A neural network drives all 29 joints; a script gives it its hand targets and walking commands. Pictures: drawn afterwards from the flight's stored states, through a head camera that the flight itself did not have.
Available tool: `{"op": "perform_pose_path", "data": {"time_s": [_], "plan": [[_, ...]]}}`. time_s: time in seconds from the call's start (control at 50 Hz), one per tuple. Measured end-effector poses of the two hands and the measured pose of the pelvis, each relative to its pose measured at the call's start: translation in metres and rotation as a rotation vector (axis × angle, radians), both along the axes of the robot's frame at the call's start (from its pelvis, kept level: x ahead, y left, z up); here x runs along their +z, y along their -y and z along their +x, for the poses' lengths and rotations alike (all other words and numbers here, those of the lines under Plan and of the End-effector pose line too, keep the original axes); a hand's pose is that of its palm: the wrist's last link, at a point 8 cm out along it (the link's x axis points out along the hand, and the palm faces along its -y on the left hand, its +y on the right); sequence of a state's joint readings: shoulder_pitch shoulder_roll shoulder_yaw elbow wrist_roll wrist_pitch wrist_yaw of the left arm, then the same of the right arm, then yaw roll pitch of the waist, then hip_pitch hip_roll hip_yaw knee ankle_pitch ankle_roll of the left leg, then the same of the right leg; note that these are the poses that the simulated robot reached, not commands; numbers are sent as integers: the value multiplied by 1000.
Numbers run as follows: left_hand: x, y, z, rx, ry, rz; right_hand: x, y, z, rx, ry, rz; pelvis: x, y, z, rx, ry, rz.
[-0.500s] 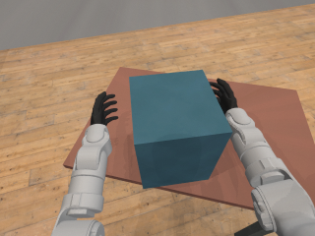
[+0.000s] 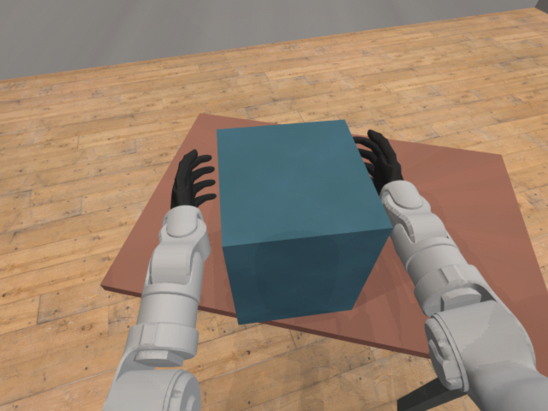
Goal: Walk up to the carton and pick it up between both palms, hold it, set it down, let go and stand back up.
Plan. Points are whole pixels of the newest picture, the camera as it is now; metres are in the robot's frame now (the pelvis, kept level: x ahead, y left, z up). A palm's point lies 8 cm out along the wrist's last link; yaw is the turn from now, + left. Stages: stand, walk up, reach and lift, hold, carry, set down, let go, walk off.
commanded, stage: reach and lift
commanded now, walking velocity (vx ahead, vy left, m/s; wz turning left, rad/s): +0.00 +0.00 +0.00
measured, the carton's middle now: (289, 226) +0.40 +0.03 +0.03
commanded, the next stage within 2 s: none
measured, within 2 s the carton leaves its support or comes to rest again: leaves its support in 1.82 s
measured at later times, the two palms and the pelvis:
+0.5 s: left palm (188, 204) +0.37 +0.18 +0.10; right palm (381, 179) +0.45 -0.11 +0.11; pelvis +0.00 +0.00 +0.00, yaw +0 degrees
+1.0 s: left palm (187, 205) +0.37 +0.18 +0.10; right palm (378, 183) +0.45 -0.10 +0.10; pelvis +0.01 +0.00 +0.00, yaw +0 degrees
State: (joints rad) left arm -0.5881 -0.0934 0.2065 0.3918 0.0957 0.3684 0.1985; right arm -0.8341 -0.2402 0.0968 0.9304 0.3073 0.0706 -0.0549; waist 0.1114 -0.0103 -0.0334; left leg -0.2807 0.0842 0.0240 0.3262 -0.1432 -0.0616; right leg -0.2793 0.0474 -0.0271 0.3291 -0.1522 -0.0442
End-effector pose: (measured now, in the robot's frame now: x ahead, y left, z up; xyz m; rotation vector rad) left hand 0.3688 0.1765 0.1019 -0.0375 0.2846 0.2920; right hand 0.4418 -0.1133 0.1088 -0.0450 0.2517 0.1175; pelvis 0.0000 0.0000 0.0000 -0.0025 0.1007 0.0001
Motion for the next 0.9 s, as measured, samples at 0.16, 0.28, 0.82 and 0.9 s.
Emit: {"op": "perform_pose_path", "data": {"time_s": [0.16,0.28,0.82,0.9], "plan": [[1,1,4,36,6,14,-3,-3,4,-20,3,11,0,2,2,-10,-9,-2],[1,1,5,35,12,15,-3,-4,6,-27,9,19,0,3,3,-2,-7,-3],[-2,0,4,40,32,31,-9,-8,4,-26,40,-9,2,-1,11,-7,6,-2],[-3,-1,3,39,36,31,-8,-9,4,-24,51,-24,2,-1,12,-5,19,-3]]}}
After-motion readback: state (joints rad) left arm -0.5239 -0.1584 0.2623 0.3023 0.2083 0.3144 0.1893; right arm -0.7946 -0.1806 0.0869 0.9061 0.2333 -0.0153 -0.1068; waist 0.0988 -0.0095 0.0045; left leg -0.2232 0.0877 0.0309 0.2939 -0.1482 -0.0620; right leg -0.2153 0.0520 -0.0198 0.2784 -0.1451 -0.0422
